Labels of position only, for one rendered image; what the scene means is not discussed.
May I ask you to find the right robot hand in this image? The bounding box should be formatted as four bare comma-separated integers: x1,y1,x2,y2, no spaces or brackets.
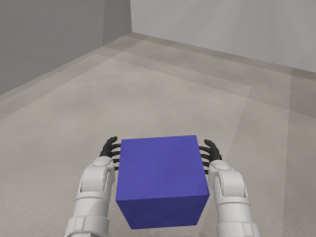
198,139,222,175

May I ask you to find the left robot hand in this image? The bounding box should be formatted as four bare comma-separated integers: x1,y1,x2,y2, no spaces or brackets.
99,136,121,171

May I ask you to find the left robot forearm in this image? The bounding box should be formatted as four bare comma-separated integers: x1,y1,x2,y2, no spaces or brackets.
64,156,116,237

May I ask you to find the right robot forearm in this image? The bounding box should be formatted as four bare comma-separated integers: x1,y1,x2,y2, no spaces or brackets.
207,160,262,237

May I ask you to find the carton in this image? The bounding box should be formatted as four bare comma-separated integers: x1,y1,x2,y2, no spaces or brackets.
116,135,210,230

